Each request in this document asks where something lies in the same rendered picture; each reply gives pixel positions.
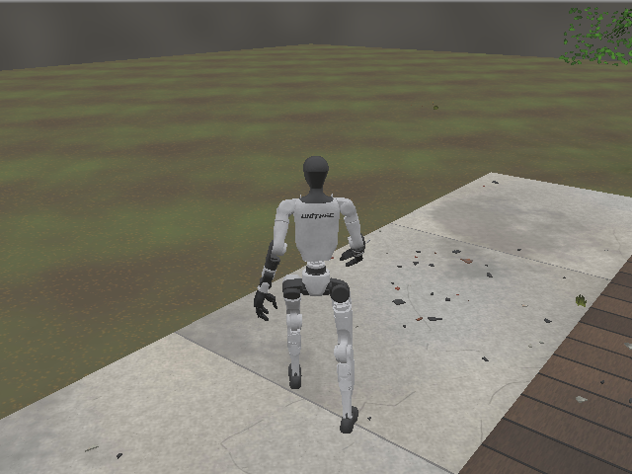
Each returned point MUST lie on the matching right robot upper arm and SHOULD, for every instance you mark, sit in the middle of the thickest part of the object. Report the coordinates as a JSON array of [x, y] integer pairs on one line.
[[348, 209]]

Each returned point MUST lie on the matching left robot forearm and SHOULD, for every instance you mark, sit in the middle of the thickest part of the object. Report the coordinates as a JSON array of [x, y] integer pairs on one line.
[[269, 270]]

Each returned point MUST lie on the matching left robot upper arm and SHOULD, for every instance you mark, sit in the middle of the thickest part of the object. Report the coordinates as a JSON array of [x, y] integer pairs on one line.
[[283, 212]]

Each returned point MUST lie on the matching right robot forearm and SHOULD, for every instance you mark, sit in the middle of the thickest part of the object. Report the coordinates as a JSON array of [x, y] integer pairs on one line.
[[359, 251]]

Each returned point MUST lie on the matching right robot shin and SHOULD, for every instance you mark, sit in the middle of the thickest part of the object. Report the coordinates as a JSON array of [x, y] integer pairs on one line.
[[346, 379]]

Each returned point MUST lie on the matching left robot thigh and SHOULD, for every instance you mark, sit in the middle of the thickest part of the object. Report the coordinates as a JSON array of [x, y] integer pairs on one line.
[[292, 290]]

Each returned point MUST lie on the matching robot left hand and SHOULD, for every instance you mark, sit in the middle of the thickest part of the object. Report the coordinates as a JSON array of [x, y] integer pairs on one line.
[[258, 303]]

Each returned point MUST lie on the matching robot right hand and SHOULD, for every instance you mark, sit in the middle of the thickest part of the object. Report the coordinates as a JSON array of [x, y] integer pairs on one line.
[[348, 254]]

